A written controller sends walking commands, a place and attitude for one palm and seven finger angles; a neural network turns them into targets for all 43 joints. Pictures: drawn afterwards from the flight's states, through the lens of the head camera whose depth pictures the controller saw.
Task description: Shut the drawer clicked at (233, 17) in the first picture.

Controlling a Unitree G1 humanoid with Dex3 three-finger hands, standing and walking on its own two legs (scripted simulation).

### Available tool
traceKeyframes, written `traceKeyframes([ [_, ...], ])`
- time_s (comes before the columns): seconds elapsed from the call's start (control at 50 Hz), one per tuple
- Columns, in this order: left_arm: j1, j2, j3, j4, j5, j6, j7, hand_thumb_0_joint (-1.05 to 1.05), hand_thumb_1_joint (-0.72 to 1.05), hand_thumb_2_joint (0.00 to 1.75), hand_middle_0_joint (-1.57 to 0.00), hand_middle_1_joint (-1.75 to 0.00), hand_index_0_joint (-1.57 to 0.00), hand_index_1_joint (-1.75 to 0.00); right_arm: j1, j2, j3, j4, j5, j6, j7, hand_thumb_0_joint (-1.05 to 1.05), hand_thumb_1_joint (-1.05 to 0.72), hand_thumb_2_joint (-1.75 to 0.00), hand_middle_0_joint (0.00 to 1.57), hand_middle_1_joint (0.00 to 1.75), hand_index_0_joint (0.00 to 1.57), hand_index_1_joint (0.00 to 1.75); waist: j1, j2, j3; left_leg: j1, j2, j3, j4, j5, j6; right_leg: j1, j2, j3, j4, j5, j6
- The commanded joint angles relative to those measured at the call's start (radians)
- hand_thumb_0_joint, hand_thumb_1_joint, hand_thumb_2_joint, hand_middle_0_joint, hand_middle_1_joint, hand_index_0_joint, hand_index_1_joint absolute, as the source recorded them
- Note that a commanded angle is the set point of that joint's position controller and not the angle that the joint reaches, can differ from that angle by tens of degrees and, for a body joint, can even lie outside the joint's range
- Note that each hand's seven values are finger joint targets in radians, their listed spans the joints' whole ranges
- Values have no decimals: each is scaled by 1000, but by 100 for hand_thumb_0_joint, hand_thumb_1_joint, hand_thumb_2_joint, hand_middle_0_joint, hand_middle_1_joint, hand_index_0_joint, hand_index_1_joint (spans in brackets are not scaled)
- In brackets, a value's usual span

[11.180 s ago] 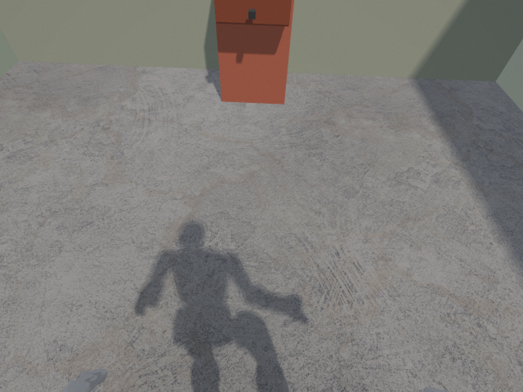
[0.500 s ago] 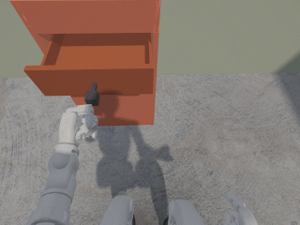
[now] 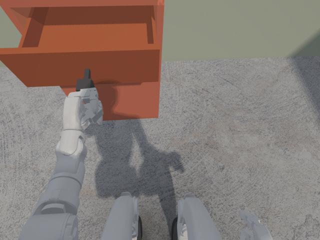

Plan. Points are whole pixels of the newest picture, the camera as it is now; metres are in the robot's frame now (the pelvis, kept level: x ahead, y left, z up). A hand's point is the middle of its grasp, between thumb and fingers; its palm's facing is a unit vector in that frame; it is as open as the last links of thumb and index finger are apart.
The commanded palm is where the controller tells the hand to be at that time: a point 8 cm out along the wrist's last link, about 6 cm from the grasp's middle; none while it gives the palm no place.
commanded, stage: bring the fist close to the handle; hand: left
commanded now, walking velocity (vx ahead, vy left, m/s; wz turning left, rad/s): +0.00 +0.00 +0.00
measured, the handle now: (86, 82) +0.50 +0.20 +0.02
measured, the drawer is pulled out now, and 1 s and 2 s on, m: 0.16 0.14 0.00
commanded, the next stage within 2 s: push the drawer shut in 0.36 s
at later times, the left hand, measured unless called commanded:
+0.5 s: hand (100, 109) +0.42 +0.15 +0.02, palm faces +0.03 -1.00 -0.05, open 3.3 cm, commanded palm +0.40 +0.20 +0.02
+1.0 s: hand (101, 96) +0.46 +0.15 +0.02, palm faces +0.05 -1.00 -0.06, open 3.2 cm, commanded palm +0.45 +0.20 +0.02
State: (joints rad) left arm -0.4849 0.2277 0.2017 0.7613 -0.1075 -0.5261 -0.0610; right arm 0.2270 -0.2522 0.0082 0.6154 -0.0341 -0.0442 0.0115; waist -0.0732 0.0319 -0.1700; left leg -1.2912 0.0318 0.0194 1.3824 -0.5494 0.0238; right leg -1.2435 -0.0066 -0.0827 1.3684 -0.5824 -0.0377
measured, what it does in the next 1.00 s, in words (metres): stands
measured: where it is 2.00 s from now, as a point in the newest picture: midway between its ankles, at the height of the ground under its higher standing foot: outside the picture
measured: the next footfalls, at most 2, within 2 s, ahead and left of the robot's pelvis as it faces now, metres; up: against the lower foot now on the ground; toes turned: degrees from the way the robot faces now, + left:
none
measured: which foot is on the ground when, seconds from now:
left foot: down 0.00-1.00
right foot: down 0.00-1.00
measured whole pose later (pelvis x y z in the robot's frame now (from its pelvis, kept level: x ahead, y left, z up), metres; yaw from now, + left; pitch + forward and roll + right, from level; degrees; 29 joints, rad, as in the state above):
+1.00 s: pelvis -0.01 -0.01 -0.01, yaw +0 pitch +27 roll -2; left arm -0.67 0.31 0.30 0.96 -0.09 -0.53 -0.10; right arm 0.26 -0.25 0.02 0.64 -0.03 -0.02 0.00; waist -0.11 0.04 -0.16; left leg -1.33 0.04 0.00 1.40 -0.54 0.01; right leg -1.28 0.01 -0.10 1.38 -0.57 -0.05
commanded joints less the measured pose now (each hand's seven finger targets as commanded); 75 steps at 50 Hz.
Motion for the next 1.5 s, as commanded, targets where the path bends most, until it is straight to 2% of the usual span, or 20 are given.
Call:
traceKeyframes([
  [0.0, -307, 169, 66, -254, -12, -78, 4, 0, 90, 90, -140, -160, -140, -160, 98, -161, -65, -99, -1, -25, -7, 0, -90, -90, 20, 30, 20, 30, -3, 73, -583, 454, -23, -84, -155, 328, -11, 197, 38, 49, -163, 296, 5],
  [0.04, -245, 161, 64, -280, -20, -65, 1, 0, 90, 90, -140, -160, -140, -160, 95, -155, -66, -109, 5, -11, -3, 0, -90, -90, 20, 30, 20, 30, 11, 58, -617, 464, -22, -74, -162, 368, -13, 245, 36, 55, -170, 346, 9],
  [0.18, -226, 159, 66, -229, -23, -20, 9, 0, 90, 90, -140, -160, -140, -160, 94, -142, -55, -109, 18, 18, -12, 0, -90, -90, 20, 30, 20, 30, -14, -75, -434, 283, -29, -46, -175, 230, 7, 317, 34, 81, -228, 289, 22],
  [0.3, -296, 147, 36, -254, -24, -77, -12, 0, 90, 90, -140, -160, -140, -160, 97, -137, -55, -93, 13, 3, -20, 0, -90, -90, 20, 30, 20, 30, -30, 1, -446, 323, -29, -48, -159, 228, 7, 275, 34, 83, -223, 274, 16],
  [0.44, -214, 159, 54, -216, -31, -61, -37, 0, 90, 90, -140, -160, -140, -160, 96, -144, -59, -95, 15, 8, -13, 0, -90, -90, 20, 30, 20, 30, -2, 45, -478, 369, -28, -47, -161, 298, -1, 278, 34, 75, -208, 336, 12],
  [0.52, -371, 187, 65, -210, -28, -54, -22, 0, 90, 90, -140, -160, -140, -160, 96, -141, -54, -86, 16, 9, -22, 0, -90, -90, 20, 30, 20, 30, -39, 18, -448, 312, -29, -50, -143, 252, 9, 267, 34, 87, -213, 303, 20],
  [0.62, -401, 235, 113, -207, -25, -80, -14, 0, 90, 90, -140, -160, -140, -160, 108, -143, -55, -79, 8, -2, -25, 0, -90, -90, 20, 30, 20, 30, -27, 43, -539, 339, -30, -49, -131, 298, 5, 296, 37, 92, -195, 346, 18],
  [0.72, -433, 213, 92, -144, -22, -62, -28, 0, 90, 90, -140, -160, -140, -160, 116, -142, -51, -67, 9, 3, -21, 0, -90, -90, 20, 30, 20, 30, -48, 52, -505, 331, -26, -49, -127, 299, 6, 269, 39, 89, -200, 349, 20],
  [0.74, -449, 259, 133, -143, -25, -62, -25, 0, 90, 90, -140, -160, -140, -160, 121, -150, -52, -64, 9, 5, -23, 0, -90, -90, 20, 30, 20, 30, -44, 22, -509, 314, -23, -52, -126, 279, 6, 278, 39, 91, -202, 327, 21],
  [0.78, -492, 271, 140, -129, -29, -64, -25, 0, 90, 90, -140, -160, -140, -160, 122, -148, -50, -62, 10, 5, -27, 0, -90, -90, 20, 30, 20, 30, -53, 7, -494, 282, -27, -46, -122, 257, 10, 296, 38, 104, -215, 313, 23],
  [0.96, -671, 306, 150, -15, 3, -95, -16, 0, 90, 90, -140, -160, -140, -160, 151, -158, -46, -31, -2, 0, -25, 0, -90, -90, 20, 30, 20, 30, -83, 57, -509, 299, -22, -67, -116, 213, 10, 196, 44, 86, -201, 222, 19],
  [1.08, -775, 389, 194, 59, 28, -98, -12, 0, 90, 90, -140, -160, -140, -160, 175, -170, -40, -21, -10, 9, -22, 0, -90, -90, 20, 30, 20, 30, -94, 76, -522, 276, -20, -75, -107, 197, 13, 186, 48, 88, -195, 193, 17],
  [1.14, -799, 411, 209, 56, 31, -101, -13, 0, 90, 90, -140, -160, -140, -160, 188, -174, -41, -22, -12, 16, -18, 0, -90, -90, 20, 30, 20, 30, -91, 106, -584, 302, -16, -77, -100, 235, 13, 188, 49, 86, -184, 221, 15],
  [1.22, -842, 401, 192, 100, 40, -93, -13, 0, 90, 90, -140, -160, -140, -160, 199, -178, -38, -20, -13, 25, -11, 0, -90, -90, 20, 30, 20, 30, -109, 126, -551, 317, -12, -90, -110, 221, 11, 138, 55, 71, -185, 195, 14],
  [1.28, -874, 464, 232, 107, 52, -90, -5, 0, 90, 90, -140, -160, -140, -160, 218, -188, -39, -12, -16, 34, -11, 0, -90, -90, 20, 30, 20, 30, -115, 114, -571, 309, -8, -93, -101, 235, 14, 151, 57, 76, -186, 207, 15],
  [1.36, -925, 479, 235, 141, 58, -77, -8, 0, 90, 90, -140, -160, -140, -160, 233, -187, -33, -2, -19, 41, -8, 0, -90, -90, 20, 30, 20, 30, -138, 121, -556, 290, -5, -93, -89, 244, 18, 143, 58, 75, -186, 219, 18],
  [1.4, -922, 516, 260, 142, 61, -77, -11, 0, 90, 90, -140, -160, -140, -160, 242, -191, -32, -7, -21, 46, -9, 0, -90, -90, 20, 30, 20, 30, -126, 139, -578, 305, -5, -97, -89, 272, 17, 150, 60, 72, -175, 238, 13],
  [1.42, -930, 492, 241, 156, 61, -70, -13, 0, 90, 90, -140, -160, -140, -160, 242, -189, -31, -6, -20, 48, -7, 0, -90, -90, 20, 30, 20, 30, -139, 148, -577, 302, -4, -95, -84, 271, 18, 138, 60, 72, -179, 240, 15],
  [1.44, -948, 533, 268, 156, 65, -68, -12, 0, 90, 90, -140, -160, -140, -160, 249, -192, -28, 0, -22, 51, -8, 0, -90, -90, 20, 30, 20, 30, -138, 144, -568, 294, -1, -97, -80, 283, 17, 143, 59, 71, -175, 249, 15],
  [1.48, -970, 509, 241, 159, 70, -61, -14, 0, 90, 90, -140, -160, -140, -160, 250, -191, -26, -3, -23, 56, -4, 0, -90, -90, 20, 30, 20, 30, -150, 165, -567, 311, 0, -103, -83, 285, 16, 119, 61, 66, -174, 242, 14],
])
